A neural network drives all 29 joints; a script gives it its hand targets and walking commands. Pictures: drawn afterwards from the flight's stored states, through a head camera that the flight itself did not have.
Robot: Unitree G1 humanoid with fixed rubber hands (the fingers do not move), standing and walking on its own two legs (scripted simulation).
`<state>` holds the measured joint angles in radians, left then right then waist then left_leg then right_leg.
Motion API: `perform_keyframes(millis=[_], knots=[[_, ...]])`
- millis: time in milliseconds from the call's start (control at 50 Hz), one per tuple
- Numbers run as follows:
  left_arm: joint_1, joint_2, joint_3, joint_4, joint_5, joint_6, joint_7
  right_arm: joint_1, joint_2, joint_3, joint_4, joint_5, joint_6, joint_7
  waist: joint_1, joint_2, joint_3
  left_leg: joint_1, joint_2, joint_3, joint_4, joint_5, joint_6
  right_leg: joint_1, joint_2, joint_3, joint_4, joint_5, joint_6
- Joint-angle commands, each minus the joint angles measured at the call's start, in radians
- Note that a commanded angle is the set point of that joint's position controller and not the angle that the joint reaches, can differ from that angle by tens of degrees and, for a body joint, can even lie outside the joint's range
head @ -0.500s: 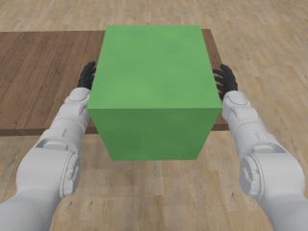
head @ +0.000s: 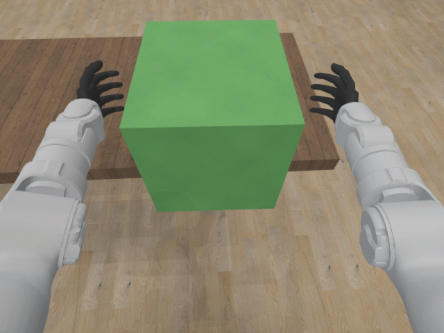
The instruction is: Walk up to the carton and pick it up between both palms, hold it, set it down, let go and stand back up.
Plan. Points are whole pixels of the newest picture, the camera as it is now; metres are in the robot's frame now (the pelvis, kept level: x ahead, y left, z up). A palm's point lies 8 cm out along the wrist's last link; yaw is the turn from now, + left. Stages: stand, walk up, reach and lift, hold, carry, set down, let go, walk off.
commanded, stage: set down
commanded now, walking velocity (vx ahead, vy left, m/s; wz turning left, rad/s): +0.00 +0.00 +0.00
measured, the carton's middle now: (213, 120) +0.52 +0.00 +0.07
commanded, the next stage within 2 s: none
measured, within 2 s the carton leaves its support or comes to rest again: neither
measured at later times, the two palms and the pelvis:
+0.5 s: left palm (68, 72) +0.50 +0.22 +0.20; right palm (357, 68) +0.49 -0.22 +0.21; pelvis +0.00 -0.01 +0.00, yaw +2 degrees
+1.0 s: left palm (70, 92) +0.47 +0.22 +0.19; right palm (364, 99) +0.46 -0.24 +0.17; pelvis +0.03 -0.01 +0.02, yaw +1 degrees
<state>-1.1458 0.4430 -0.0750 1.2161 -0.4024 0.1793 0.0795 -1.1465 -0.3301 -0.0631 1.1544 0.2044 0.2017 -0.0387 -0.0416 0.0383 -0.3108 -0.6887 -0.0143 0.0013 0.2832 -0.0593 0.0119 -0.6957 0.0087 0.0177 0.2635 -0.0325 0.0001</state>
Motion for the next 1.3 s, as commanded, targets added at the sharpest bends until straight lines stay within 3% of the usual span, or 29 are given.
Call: perform_keyframes(millis=[0, 120, 200, 320, 360, 400, 420, 440, 480, 580, 700, 820, 880, 980, 1120, 1240, 1280], knots=[[-0.683, 0.285, -0.029, -0.197, -0.081, 0.014, -0.013, -0.695, -0.182, 0.017, -0.230, 0.047, 0.039, 0.011, -0.020, -0.019, -0.735, 0.614, 0.018, -0.038, 0.141, 0.316, -0.040, 0.192, -0.008, -0.049, 0.034, 0.167, 0.069], [-0.745, 0.318, -0.076, -0.150, -0.123, 0.101, -0.017, -0.757, -0.190, 0.004, -0.201, 0.055, 0.150, 0.010, -0.039, -0.005, -0.611, 0.499, 0.028, -0.038, 0.113, 0.153, -0.036, 0.202, -0.017, -0.046, 0.019, 0.009, 0.057], [-0.753, 0.333, -0.075, -0.149, -0.111, 0.139, -0.019, -0.767, -0.208, -0.025, -0.193, 0.047, 0.194, 0.005, -0.038, 0.037, -0.614, 0.516, 0.033, -0.040, 0.104, 0.158, -0.045, 0.195, -0.017, -0.051, -0.003, -0.021, 0.048], [-0.769, 0.349, -0.046, -0.281, -0.076, 0.202, -0.004, -0.777, -0.273, -0.085, -0.264, 0.029, 0.240, -0.012, -0.053, 0.111, -0.778, 0.656, 0.026, -0.045, 0.135, 0.348, -0.068, 0.206, -0.007, -0.060, -0.022, 0.107, 0.020], [-0.764, 0.343, -0.034, -0.325, -0.067, 0.220, 0.000, -0.771, -0.294, -0.098, -0.288, 0.026, 0.250, -0.017, -0.064, 0.117, -0.812, 0.681, 0.022, -0.049, 0.139, 0.394, -0.076, 0.223, -0.002, -0.064, -0.021, 0.162, 0.014], [-0.754, 0.352, -0.007, -0.356, -0.053, 0.236, 0.001, -0.763, -0.291, -0.098, -0.308, 0.029, 0.259, -0.021, -0.050, 0.122, -0.828, 0.693, 0.016, -0.046, 0.142, 0.428, -0.077, 0.245, 0.000, -0.060, -0.020, 0.208, 0.011], [-0.745, 0.349, -0.004, -0.373, -0.051, 0.242, 0.000, -0.756, -0.298, -0.104, -0.316, 0.030, 0.262, -0.021, -0.062, 0.125, -0.830, 0.691, 0.014, -0.046, 0.138, 0.438, -0.080, 0.268, 0.001, -0.059, -0.019, 0.234, 0.010], [-0.740, 0.354, 0.012, -0.380, -0.046, 0.246, -0.003, -0.750, -0.293, -0.093, -0.319, 0.038, 0.264, -0.021, -0.047, 0.116, -0.823, 0.680, 0.011, -0.046, 0.134, 0.447, -0.079, 0.289, 0.002, -0.059, -0.014, 0.262, 0.010], [-0.724, 0.350, 0.022, -0.434, -0.040, 0.254, -0.007, -0.732, -0.303, -0.097, -0.351, 0.044, 0.265, -0.022, -0.055, 0.121, -0.841, 0.690, 0.006, -0.046, 0.125, 0.481, -0.081, 0.338, 0.004, -0.056, -0.007, 0.323, 0.010], [-0.638, 0.355, 0.074, -0.460, -0.019, 0.264, -0.039, -0.656, -0.273, -0.057, -0.386, 0.075, 0.265, -0.024, -0.035, 0.074, -0.778, 0.625, -0.007, -0.035, 0.077, 0.500, -0.076, 0.518, 0.000, -0.036, 0.004, 0.494, 0.020], [-0.536, 0.351, 0.132, -0.489, 0.016, 0.259, -0.085, -0.558, -0.241, -0.014, -0.464, 0.114, 0.253, -0.036, -0.014, 0.015, -0.666, 0.525, -0.018, -0.023, -0.027, 0.449, -0.063, 0.753, -0.008, -0.004, 0.007, 0.614, 0.031], [-0.348, 0.299, 0.188, -0.573, 0.074, 0.266, -0.131, -0.363, -0.224, -0.017, -0.570, 0.113, 0.234, -0.055, -0.013, -0.011, -0.578, 0.555, -0.022, -0.018, -0.080, 0.500, -0.073, 0.874, -0.006, 0.019, -0.031, 0.689, 0.018], [-0.280, 0.277, 0.218, -0.641, 0.108, 0.272, -0.142, -0.301, -0.238, -0.047, -0.658, 0.095, 0.222, -0.063, -0.017, -0.023, -0.529, 0.544, -0.023, -0.009, -0.117, 0.469, -0.070, 0.919, -0.005, 0.019, -0.051, 0.662, 0.011], [-0.135, 0.227, 0.266, -0.820, 0.162, 0.268, -0.138, -0.143, -0.218, -0.061, -0.828, 0.088, 0.192, -0.064, 0.007, -0.049, -0.507, 0.601, -0.028, 0.000, -0.128, 0.511, -0.062, 0.940, 0.001, 0.018, -0.074, 0.637, -0.004], [0.035, 0.164, 0.266, -1.020, 0.167, 0.277, -0.108, 0.051, -0.208, -0.066, -0.969, 0.109, 0.175, -0.067, 0.025, -0.051, -0.434, 0.676, -0.028, 0.006, -0.103, 0.466, -0.053, 0.837, 0.008, 0.012, -0.087, 0.486, -0.013], [0.036, 0.156, 0.223, -1.084, 0.138, 0.285, -0.069, 0.100, -0.237, -0.102, -0.943, 0.105, 0.179, -0.058, 0.024, 0.005, -0.321, 0.703, -0.013, 0.008, -0.058, 0.308, -0.058, 0.634, 0.015, 0.003, -0.088, 0.200, -0.025], [0.086, 0.142, 0.208, -1.078, 0.130, 0.285, -0.057, 0.151, -0.227, -0.092, -0.920, 0.112, 0.178, -0.052, 0.030, 0.018, -0.293, 0.701, -0.008, 0.009, -0.042, 0.287, -0.058, 0.610, 0.018, 0.004, -0.079, 0.156, -0.025]])
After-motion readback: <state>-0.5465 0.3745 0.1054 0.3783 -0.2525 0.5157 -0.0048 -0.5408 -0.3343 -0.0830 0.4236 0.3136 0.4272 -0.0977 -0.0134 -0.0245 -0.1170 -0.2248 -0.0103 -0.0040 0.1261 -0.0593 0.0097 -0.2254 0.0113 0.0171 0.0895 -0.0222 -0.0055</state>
